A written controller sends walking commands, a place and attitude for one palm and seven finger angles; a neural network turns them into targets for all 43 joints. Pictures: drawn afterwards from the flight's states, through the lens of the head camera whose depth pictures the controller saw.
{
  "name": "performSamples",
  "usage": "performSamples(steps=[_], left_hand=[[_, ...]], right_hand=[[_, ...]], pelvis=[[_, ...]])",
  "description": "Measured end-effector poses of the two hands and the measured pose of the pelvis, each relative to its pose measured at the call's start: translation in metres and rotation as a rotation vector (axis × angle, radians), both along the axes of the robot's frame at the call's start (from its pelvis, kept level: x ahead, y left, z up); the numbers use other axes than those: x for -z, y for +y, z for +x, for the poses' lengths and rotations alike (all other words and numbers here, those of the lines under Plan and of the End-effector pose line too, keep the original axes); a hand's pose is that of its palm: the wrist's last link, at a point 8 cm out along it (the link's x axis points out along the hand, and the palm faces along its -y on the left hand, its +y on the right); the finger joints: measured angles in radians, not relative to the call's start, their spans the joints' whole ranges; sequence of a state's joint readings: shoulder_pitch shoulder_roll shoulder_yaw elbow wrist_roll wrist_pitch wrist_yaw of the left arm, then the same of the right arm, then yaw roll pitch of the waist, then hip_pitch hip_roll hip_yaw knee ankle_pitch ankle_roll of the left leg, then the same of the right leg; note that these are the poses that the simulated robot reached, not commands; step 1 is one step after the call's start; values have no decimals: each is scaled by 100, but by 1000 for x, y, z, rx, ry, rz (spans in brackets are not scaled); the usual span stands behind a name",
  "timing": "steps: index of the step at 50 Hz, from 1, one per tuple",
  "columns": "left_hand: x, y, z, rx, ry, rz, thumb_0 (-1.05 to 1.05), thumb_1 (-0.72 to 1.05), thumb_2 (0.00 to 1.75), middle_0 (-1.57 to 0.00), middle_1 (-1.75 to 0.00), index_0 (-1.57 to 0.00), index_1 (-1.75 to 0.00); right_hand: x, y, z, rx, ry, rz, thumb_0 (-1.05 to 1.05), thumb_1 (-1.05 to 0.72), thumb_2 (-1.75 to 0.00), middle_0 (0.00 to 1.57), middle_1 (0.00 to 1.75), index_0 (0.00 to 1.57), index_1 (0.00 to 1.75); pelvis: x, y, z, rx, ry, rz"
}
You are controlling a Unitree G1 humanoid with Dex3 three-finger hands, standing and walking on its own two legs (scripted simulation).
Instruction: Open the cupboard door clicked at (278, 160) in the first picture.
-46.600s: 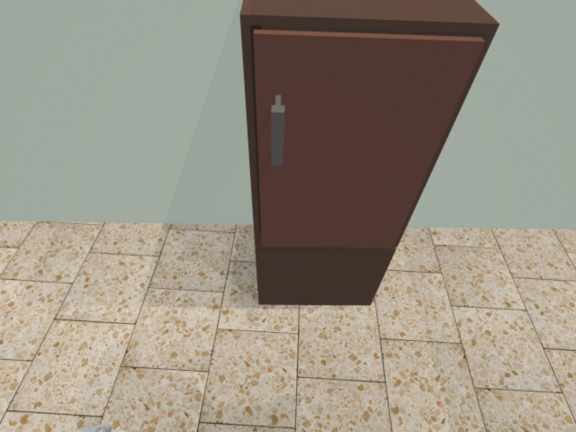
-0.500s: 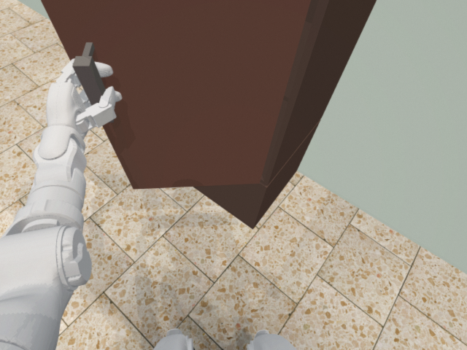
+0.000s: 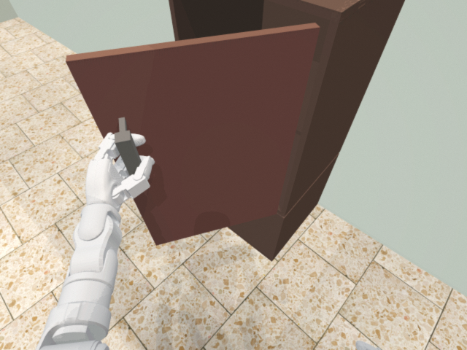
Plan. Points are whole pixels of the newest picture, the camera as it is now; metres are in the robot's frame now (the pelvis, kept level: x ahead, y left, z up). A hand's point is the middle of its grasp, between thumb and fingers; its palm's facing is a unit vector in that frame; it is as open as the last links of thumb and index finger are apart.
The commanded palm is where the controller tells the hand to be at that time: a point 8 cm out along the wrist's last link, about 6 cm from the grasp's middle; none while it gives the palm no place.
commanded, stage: pull the door open along its arc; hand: left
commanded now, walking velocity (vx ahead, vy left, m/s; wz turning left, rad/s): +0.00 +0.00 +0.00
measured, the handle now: (132, 153) +0.44 +0.19 +0.10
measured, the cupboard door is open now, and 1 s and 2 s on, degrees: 57 83 87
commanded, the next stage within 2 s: open thumb and fingers to let go in 0.56 s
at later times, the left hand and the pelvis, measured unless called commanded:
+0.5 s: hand (192, 234) +0.28 +0.06 +0.10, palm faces +0.39 -0.92 +0.02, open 6.3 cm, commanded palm +0.21 +0.10 +0.10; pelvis +0.00 -0.03 +0.01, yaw +4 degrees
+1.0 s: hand (196, 236) +0.27 +0.06 +0.10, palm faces +0.40 -0.92 +0.00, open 8.9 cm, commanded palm +0.23 +0.09 +0.10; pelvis -0.02 -0.03 +0.00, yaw +6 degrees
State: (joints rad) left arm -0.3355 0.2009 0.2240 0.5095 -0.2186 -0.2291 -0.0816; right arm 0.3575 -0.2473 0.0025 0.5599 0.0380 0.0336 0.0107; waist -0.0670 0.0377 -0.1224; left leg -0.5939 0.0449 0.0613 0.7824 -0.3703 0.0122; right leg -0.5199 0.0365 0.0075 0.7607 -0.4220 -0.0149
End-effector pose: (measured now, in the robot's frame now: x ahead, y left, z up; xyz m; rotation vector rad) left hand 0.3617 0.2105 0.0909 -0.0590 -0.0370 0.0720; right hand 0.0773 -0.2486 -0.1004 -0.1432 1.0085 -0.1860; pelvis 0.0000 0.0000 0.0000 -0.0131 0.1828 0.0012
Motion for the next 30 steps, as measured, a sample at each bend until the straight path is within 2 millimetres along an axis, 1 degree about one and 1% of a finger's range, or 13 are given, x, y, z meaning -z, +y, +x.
performSamples(steps=[5, 8, 11, 14, 17, 20, 25, 30], left_hand=[[0, -25, -40, -152, 5, -32, 1, 65, 71, -35, -133, -35, -129], [-2, -40, -58, -228, 21, -21, 1, 64, 72, -35, -131, -35, -129], [-4, -52, -72, -289, 45, -5, 1, 64, 73, -35, -130, -36, -130], [-6, -64, -84, -335, 66, 3, 1, 64, 74, -35, -129, -36, -131], [-7, -75, -96, -354, 77, 8, 1, 64, 74, -34, -129, -35, -132], [-8, -87, -109, -350, 80, 11, 1, 64, 73, -33, -130, -35, -132], [-8, -106, -127, -323, 79, 23, 1, 65, 73, -32, -131, -35, -133], [-9, -120, -139, -273, 74, 55, 1, 65, 73, -33, -132, -36, -133]], right_hand=[[-13, 12, 53, -93, -134, 23, 1, -90, -90, 20, 30, 20, 30], [-22, 20, 79, -146, -189, 30, 1, -90, -90, 20, 30, 20, 30], [-30, 26, 99, -183, -228, 34, 1, -90, -90, 20, 30, 20, 30], [-37, 30, 111, -204, -256, 39, 1, -90, -90, 20, 30, 20, 30], [-40, 30, 116, -214, -265, 42, 1, -90, -90, 20, 30, 20, 30], [-39, 26, 115, -216, -255, 43, 1, -90, -90, 20, 30, 20, 30], [-30, 16, 104, -209, -215, 43, 1, -90, -90, 20, 30, 20, 30], [-22, 8, 94, -199, -192, 52, 2, -90, -90, 20, 30, 20, 30]], pelvis=[[-3, -3, 1, -10, -37, 10], [-4, -8, 0, -22, -61, 15], [-5, -12, -1, -34, -84, 18], [-7, -17, -1, -45, -104, 19], [-8, -22, 0, -52, -120, 23], [-9, -26, 1, -57, -134, 25], [-9, -31, 1, -65, -149, 29], [-7, -35, 0, -72, -161, 30]])
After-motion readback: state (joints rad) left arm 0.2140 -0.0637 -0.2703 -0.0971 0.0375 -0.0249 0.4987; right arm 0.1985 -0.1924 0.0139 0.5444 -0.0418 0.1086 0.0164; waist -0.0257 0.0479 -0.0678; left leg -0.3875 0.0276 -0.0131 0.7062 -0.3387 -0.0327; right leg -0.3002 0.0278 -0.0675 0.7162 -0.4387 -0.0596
